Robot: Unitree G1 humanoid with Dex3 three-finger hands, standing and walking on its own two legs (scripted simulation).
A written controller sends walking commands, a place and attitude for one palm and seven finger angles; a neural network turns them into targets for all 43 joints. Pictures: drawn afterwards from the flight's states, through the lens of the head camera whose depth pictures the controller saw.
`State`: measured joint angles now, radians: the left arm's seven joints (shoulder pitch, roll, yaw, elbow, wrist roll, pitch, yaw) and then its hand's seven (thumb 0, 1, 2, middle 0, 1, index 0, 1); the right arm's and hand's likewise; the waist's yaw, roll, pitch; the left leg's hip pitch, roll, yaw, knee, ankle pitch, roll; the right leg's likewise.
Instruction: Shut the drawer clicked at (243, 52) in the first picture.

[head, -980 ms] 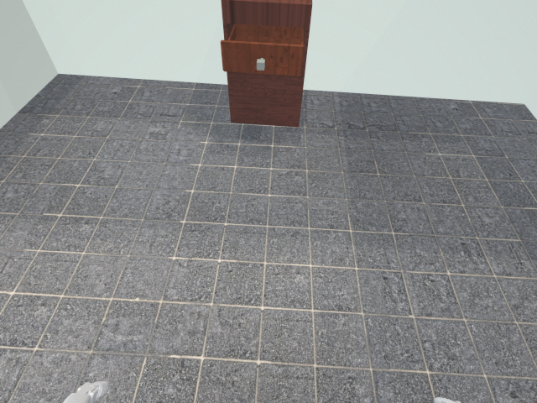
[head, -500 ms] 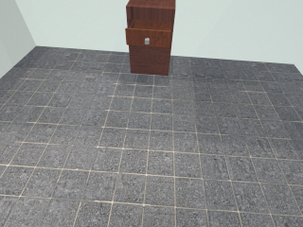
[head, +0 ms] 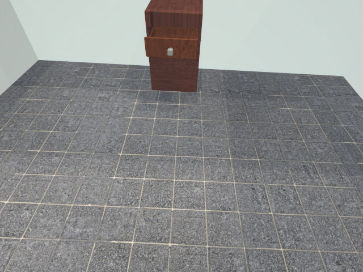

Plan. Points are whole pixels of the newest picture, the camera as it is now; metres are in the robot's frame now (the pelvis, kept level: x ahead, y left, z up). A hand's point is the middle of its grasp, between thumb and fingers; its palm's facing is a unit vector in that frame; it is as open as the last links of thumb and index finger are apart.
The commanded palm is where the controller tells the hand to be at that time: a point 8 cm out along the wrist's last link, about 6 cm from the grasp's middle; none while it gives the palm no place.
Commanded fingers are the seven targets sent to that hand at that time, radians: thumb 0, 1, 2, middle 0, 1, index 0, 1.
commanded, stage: look at it before walking up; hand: left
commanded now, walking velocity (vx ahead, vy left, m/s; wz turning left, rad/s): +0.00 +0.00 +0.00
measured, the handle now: (170, 50) +1.59 +0.15 -0.25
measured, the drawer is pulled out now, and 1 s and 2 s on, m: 0.21 0.21 0.21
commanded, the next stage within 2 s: walk to a spot facing it in 0.46 s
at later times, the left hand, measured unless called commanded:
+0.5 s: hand out of the picture +0.06 +0.25 -0.16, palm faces -0.04 -0.95 -0.32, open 7.4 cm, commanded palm none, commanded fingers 0.00 0.90 0.90 -0.20 -0.30 -0.20 -0.30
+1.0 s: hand out of the picture +0.05 +0.21 -0.20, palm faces -0.02 -0.99 -0.13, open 7.4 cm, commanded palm none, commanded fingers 0.00 0.90 0.90 -0.20 -0.30 -0.20 -0.30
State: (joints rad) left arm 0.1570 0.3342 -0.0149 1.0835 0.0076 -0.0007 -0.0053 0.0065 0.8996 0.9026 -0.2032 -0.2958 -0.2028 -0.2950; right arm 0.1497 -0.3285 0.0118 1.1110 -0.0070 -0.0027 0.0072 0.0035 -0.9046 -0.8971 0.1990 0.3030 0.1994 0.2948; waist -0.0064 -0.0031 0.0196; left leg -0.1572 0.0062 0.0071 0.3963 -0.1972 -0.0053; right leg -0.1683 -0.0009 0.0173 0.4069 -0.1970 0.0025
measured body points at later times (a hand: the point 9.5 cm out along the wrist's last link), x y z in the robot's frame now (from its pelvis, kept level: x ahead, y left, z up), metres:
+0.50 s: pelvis +0.00 +0.00 +0.00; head +0.01 +0.01 +0.45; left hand +0.06 +0.30 -0.14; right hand +0.07 -0.29 -0.13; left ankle +0.01 +0.12 -0.74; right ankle +0.02 -0.12 -0.74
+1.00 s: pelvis +0.10 +0.04 -0.01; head +0.10 +0.06 +0.44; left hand +0.05 +0.26 -0.18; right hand +0.05 -0.19 -0.16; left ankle +0.01 +0.12 -0.74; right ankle +0.03 -0.10 -0.68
